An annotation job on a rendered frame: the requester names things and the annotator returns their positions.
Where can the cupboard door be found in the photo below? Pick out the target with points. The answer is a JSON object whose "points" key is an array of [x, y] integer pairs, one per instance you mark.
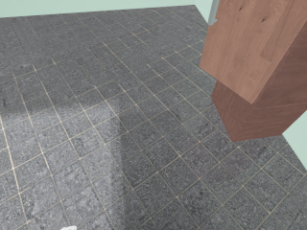
{"points": [[250, 37]]}

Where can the handle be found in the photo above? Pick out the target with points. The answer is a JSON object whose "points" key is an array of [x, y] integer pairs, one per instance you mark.
{"points": [[213, 11]]}

